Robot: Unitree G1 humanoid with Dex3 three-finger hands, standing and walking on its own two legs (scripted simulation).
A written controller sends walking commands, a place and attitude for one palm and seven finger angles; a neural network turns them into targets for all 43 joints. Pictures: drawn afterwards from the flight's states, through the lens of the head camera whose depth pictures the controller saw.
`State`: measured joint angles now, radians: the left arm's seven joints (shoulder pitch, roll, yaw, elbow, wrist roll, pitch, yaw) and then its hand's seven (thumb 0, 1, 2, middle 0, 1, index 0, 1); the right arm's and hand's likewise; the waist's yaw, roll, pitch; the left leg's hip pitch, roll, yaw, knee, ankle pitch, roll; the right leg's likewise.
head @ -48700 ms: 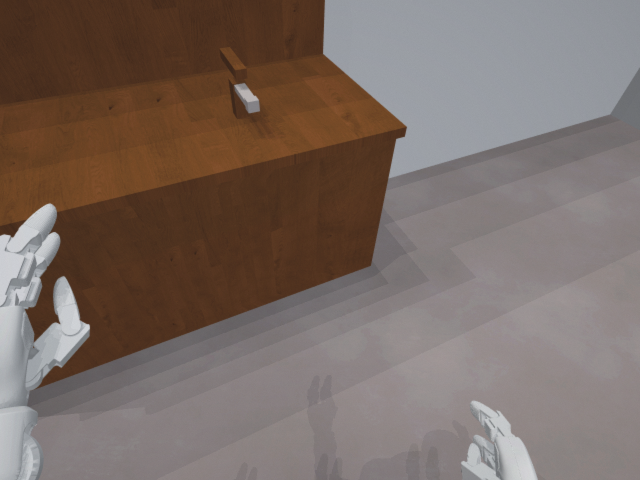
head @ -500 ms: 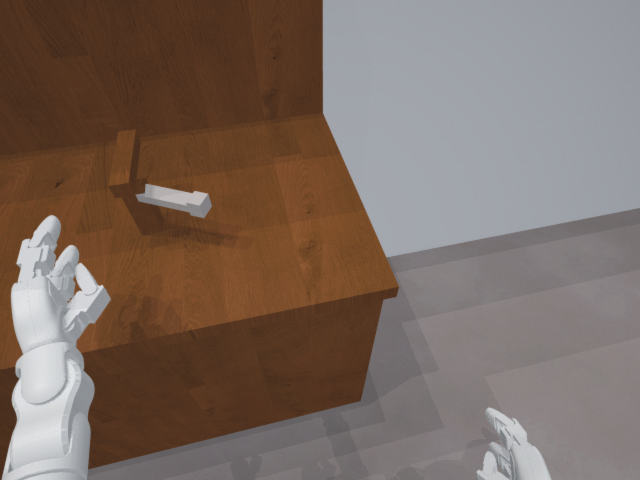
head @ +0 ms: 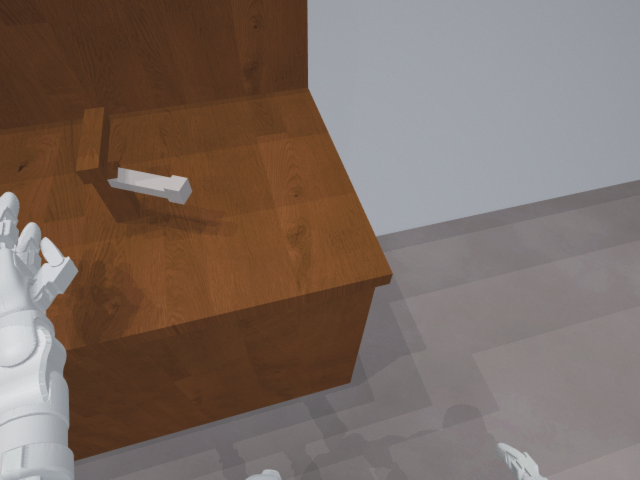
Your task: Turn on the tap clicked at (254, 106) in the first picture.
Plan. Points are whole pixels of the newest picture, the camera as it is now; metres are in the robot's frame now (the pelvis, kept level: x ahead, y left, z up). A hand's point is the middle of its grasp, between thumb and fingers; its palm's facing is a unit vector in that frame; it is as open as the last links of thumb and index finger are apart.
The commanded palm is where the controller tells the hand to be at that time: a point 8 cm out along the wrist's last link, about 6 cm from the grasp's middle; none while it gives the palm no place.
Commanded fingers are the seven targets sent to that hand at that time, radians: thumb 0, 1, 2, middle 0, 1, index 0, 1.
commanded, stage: reach beside the lever's end, fingers flat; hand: left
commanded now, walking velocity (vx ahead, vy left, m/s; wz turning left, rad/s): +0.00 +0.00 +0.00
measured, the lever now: (178, 189) +0.49 +0.23 +0.06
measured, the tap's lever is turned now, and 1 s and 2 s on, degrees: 61 61 61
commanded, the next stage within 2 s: push the lever round in 0.70 s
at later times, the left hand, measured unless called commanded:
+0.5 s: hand (82, 241) +0.39 +0.34 +0.05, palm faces +0.51 -0.85 -0.09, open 7.8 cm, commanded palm +0.34 +0.37 +0.06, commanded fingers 0.00 0.90 0.90 -0.15 -0.15 -0.15 -0.15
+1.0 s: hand (95, 241) +0.39 +0.32 +0.05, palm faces +0.50 -0.86 -0.09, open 7.8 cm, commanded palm +0.35 +0.35 +0.05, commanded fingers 0.00 0.90 0.90 -0.15 -0.15 -0.15 -0.15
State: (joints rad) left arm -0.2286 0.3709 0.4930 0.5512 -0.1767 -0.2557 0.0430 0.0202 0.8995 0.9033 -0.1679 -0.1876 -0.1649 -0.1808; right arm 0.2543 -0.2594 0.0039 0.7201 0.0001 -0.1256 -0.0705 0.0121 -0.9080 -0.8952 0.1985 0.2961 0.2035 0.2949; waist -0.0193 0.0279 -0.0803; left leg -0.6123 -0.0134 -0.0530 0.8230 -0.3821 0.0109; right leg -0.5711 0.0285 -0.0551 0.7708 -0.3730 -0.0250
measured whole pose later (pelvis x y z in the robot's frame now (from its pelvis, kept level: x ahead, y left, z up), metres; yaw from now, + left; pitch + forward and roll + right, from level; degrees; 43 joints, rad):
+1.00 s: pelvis +0.01 +0.01 -0.01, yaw -1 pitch +15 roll -3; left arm -0.38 0.41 0.51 0.72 -0.12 -0.33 0.06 0.02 0.90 0.90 -0.16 -0.15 -0.15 -0.15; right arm 0.29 -0.26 0.00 0.68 -0.01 -0.01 -0.03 0.01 -0.91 -0.90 0.20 0.30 0.20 0.29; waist -0.06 0.02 -0.11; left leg -0.74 -0.01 -0.05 0.92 -0.43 0.02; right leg -0.69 0.04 -0.05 0.84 -0.40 -0.01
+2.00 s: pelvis +0.00 +0.00 -0.01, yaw -1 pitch +14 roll -2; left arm -0.42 0.29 0.43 0.73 -0.04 -0.34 0.33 0.02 0.90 0.90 -0.16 -0.15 -0.15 -0.15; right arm 0.27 -0.23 0.00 0.71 -0.03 0.00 -0.02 0.01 -0.91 -0.90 0.20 0.30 0.20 0.29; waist -0.07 0.03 -0.12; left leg -0.73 0.00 -0.05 0.91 -0.42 0.01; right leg -0.68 0.04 -0.05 0.85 -0.41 -0.03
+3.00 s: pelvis +0.01 +0.00 -0.01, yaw +0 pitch +15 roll -2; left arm -0.64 0.18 0.45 0.92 0.11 -0.32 0.74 0.02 0.90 0.90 -0.16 -0.15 -0.14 -0.14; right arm 0.29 -0.22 -0.03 0.76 -0.09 0.03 0.03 0.01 -0.91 -0.90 0.20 0.30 0.20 0.29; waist -0.10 0.03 -0.15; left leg -0.76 0.00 -0.06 0.92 -0.43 0.00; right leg -0.72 0.04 -0.06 0.86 -0.41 -0.03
